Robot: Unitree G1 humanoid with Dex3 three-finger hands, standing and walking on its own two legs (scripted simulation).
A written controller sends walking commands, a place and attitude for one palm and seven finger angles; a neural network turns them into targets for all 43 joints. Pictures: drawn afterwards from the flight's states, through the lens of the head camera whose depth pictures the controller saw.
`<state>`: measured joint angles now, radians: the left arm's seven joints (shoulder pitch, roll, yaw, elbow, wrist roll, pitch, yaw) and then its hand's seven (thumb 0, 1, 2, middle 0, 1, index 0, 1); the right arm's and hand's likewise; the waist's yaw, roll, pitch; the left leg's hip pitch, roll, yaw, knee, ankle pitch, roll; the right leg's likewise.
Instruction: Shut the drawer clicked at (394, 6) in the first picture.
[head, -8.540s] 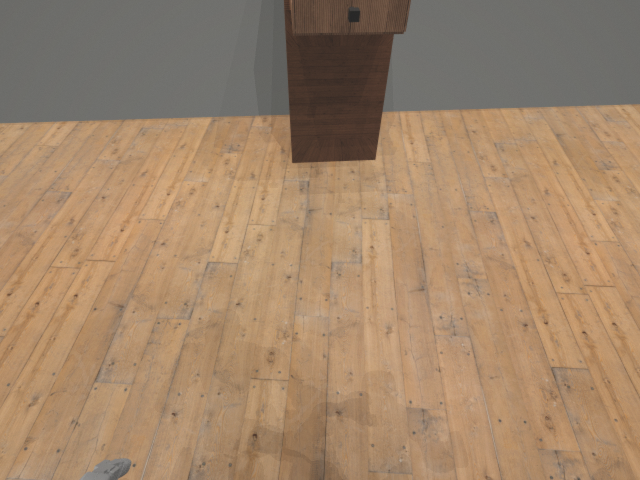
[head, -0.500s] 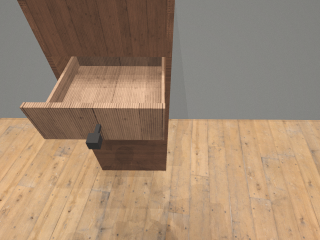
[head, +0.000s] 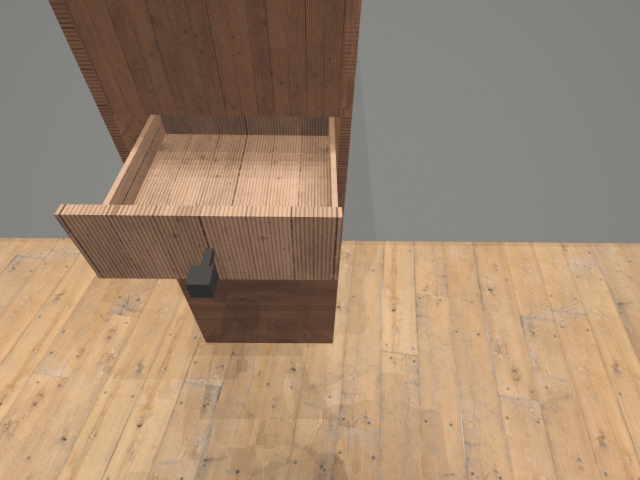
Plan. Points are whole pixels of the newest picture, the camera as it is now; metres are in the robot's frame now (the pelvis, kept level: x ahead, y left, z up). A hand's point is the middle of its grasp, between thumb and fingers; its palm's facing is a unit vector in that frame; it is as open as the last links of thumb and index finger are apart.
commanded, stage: raise the hand and make a fist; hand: left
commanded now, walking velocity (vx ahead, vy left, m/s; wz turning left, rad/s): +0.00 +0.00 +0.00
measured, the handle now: (204, 271) +0.38 +0.19 +0.03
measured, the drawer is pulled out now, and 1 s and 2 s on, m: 0.24 0.24 0.24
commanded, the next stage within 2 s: bring the fist close to the handle in 1.90 s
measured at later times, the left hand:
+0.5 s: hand out of the picture +0.12 +0.17 -0.02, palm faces +0.11 -0.99 +0.00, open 5.6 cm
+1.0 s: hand (187, 419) +0.17 +0.15 +0.05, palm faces +0.04 -1.00 -0.03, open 3.3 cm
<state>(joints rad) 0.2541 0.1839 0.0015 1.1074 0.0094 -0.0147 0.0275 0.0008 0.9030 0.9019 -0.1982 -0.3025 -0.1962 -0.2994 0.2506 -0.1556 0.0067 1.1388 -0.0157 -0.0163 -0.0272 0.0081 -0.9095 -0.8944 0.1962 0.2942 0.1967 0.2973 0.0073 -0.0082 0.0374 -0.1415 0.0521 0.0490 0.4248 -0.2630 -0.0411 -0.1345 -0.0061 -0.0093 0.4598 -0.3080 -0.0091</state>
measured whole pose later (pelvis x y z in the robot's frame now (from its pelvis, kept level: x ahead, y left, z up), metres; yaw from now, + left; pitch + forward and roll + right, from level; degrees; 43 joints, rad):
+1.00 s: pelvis -0.04 +0.01 -0.05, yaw +3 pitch +6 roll -1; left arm 0.46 0.17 -0.02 -0.29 -0.17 -0.23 -0.06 0.01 0.90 0.90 -1.03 -1.20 -1.02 -1.20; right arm 0.30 -0.27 0.00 0.53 0.01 -0.23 -0.04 0.02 -0.90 -0.89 0.20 0.29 0.20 0.30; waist -0.01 0.04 -0.07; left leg -0.58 0.04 -0.01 0.89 -0.42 -0.02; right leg -0.52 -0.03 -0.05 0.88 -0.46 0.01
